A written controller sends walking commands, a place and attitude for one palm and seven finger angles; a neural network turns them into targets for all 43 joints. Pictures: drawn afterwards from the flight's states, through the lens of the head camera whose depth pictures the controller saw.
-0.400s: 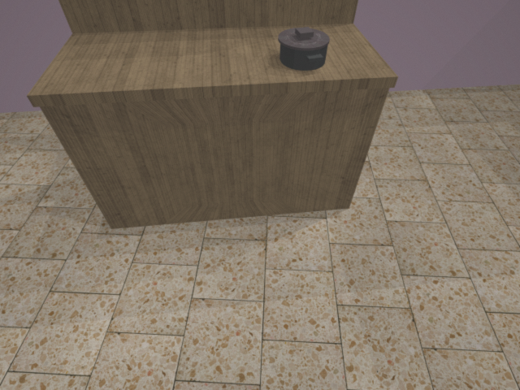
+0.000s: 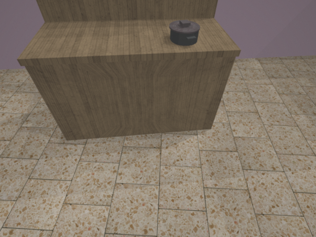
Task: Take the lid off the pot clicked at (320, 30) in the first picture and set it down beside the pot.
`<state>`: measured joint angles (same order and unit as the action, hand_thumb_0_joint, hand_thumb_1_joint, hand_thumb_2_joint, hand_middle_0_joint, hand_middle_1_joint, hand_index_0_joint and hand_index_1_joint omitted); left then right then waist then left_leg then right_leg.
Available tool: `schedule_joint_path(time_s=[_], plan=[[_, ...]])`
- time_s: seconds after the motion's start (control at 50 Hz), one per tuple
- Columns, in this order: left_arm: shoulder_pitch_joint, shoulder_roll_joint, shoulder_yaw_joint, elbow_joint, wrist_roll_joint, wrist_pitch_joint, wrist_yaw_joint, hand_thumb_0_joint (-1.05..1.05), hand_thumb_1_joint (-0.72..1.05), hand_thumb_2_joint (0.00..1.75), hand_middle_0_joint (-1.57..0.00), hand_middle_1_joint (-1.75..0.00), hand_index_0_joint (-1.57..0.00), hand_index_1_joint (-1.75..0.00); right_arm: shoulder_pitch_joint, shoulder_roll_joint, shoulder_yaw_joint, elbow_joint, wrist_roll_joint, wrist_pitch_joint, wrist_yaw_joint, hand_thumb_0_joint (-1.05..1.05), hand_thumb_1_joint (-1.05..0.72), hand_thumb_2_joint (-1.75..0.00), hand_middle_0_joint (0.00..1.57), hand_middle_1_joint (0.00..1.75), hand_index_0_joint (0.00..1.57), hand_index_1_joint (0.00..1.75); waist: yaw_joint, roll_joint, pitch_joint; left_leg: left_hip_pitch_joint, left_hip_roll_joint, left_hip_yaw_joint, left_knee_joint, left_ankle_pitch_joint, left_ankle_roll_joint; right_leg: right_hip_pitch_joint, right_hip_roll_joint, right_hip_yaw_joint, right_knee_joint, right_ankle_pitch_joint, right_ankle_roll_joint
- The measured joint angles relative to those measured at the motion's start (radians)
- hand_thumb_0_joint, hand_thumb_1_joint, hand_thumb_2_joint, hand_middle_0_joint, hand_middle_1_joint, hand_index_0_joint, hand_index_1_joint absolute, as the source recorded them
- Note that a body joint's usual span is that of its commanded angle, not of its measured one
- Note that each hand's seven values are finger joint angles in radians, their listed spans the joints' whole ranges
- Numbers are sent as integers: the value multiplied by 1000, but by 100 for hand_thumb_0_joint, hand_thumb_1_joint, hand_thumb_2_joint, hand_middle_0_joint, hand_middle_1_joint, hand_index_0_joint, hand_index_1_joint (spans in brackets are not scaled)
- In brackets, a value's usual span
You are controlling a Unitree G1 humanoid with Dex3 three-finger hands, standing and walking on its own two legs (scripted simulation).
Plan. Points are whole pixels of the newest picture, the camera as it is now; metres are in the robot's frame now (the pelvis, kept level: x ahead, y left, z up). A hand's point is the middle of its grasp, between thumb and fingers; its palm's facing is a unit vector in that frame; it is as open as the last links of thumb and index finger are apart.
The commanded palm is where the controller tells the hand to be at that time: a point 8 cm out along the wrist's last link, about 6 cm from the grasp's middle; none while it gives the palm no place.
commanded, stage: look at it before walking up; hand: left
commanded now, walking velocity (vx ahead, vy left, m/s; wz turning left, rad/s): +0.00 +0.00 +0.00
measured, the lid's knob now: (184, 23) +1.19 -0.08 +0.05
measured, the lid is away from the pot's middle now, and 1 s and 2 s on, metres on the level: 0.00 0.00 0.00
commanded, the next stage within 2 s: walk to a spot facing it in 0.24 s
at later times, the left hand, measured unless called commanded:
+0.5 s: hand out of the picture +0.04 +0.23 -0.17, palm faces -0.02 -0.96 -0.29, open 7.4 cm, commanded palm none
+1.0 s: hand out of the picture +0.04 +0.14 -0.15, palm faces -0.19 -0.95 -0.24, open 7.4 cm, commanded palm none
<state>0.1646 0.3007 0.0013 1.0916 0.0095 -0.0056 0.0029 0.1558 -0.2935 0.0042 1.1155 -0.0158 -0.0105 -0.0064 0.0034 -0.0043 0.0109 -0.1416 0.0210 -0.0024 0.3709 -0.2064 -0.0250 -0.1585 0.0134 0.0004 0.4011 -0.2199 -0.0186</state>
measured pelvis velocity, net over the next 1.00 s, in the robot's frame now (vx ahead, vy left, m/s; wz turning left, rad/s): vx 0.02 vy -0.05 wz -0.32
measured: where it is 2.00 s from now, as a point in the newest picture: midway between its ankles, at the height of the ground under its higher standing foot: (179, 217)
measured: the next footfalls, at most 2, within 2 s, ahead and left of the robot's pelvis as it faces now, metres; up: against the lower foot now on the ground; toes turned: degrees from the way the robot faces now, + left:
left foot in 1.40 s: +0.35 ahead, -0.01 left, +0.00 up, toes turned -29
right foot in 1.98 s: +0.47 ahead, -0.28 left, +0.00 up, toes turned -59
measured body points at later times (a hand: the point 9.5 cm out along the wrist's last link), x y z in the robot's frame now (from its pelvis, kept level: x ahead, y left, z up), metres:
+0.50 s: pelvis +0.00 +0.01 +0.00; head +0.00 +0.01 +0.45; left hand +0.04 +0.28 -0.15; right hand +0.05 -0.27 -0.15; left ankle +0.00 +0.14 -0.74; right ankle +0.00 -0.11 -0.74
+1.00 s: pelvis +0.02 -0.05 +0.00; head +0.04 -0.08 +0.45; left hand +0.05 +0.19 -0.13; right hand +0.03 -0.31 -0.15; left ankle +0.08 +0.11 -0.65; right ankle -0.02 -0.09 -0.75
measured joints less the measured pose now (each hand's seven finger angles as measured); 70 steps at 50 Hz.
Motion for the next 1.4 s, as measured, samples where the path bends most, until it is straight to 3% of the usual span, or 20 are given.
schedule_joint_path(time_s=[0.44,0.62,0.68,0.72,0.74,0.76,0.8,0.86,0.92,1.02,1.2,1.34,1.38,1.4], plan=[[27,-9,5,5,0,7,1,0,90,90,-20,-30,-20,-30,10,15,-3,4,0,1,-5,0,-91,-90,21,30,20,30,11,-1,9,-5,-2,13,4,-1,7,-7,-2,13,-3,8,7],[71,-40,31,-60,5,55,-6,0,90,90,-20,-30,-20,-30,26,67,-28,-82,-2,22,-16,0,-91,-90,21,30,20,30,18,-22,32,-60,17,102,120,-67,5,-127,19,91,177,-49,6],[82,-53,44,-85,7,68,-12,0,90,90,-20,-30,-20,-30,32,79,-38,-104,-5,25,-14,0,-91,-90,21,30,20,30,28,-26,53,-62,29,146,154,-88,0,-191,1,42,343,-171,20],[95,-67,50,-100,8,70,-18,0,91,90,-20,-30,-20,-30,38,79,-43,-114,-9,29,-11,0,-91,-90,21,30,20,30,33,-10,59,-63,49,171,181,-107,-11,-196,-12,2,374,-209,22],[107,-74,52,-109,10,65,-23,0,91,90,-20,-30,-20,-30,43,75,-46,-117,-10,32,-9,0,-91,-90,21,30,20,30,36,3,55,-70,65,180,210,-125,-18,-179,-15,-17,343,-197,22],[121,-80,53,-118,13,56,-26,0,91,90,-20,-30,-20,-30,51,70,-49,-121,-10,37,-6,0,-91,-90,21,30,20,30,38,19,49,-92,86,182,267,-169,-15,-167,-7,-29,305,-166,0],[141,-92,52,-129,15,36,-18,0,91,90,-20,-30,-20,-30,58,65,-56,-121,-10,56,-2,0,-91,-90,21,30,20,30,39,38,40,-188,77,109,489,-291,-10,-175,16,-41,314,-150,-50],[181,-109,53,-133,9,15,-5,0,91,90,-20,-30,-20,-30,58,66,-59,-121,-12,60,13,1,-91,-90,21,30,20,30,48,32,33,-304,46,49,715,-215,1,-128,38,-26,219,-113,-77],[226,-123,50,-122,5,-2,-8,0,90,90,-20,-30,-20,-30,49,65,-65,-140,-17,40,22,1,-91,-90,21,30,20,30,47,20,20,-373,45,37,762,-93,-7,-73,55,10,95,-54,-85],[283,-146,47,-105,3,-29,-12,0,90,90,-20,-30,-20,-30,25,61,-76,-169,-17,22,19,1,-91,-90,20,30,20,30,44,21,1,-444,59,3,746,10,-24,-7,82,69,-27,-9,-89],[338,-164,46,-86,11,-52,2,0,90,90,-20,-30,-20,-30,-16,79,-74,-189,-15,23,20,1,-91,-90,20,30,19,30,71,32,-29,-486,63,-8,658,17,-37,106,108,163,-97,-53,-85],[355,-145,50,-73,20,-47,18,0,90,90,-20,-30,-20,-30,-63,127,-54,-238,-1,1,30,1,-91,-90,20,30,19,30,91,4,-20,-413,18,24,432,-60,-2,202,85,253,-85,-155,-54],[359,-130,59,-69,15,-44,16,0,90,90,-20,-30,-20,-30,-66,142,-39,-260,1,-24,26,1,-91,-90,20,30,20,30,81,-15,-13,-331,-5,35,291,-31,19,194,82,276,12,-227,-46],[361,-126,67,-65,9,-42,12,0,90,90,-20,-30,-20,-30,-63,146,-31,-270,-3,-41,22,1,-91,-90,20,30,20,30,72,-12,-13,-296,-1,30,253,-26,39,151,100,266,137,-265,-44]])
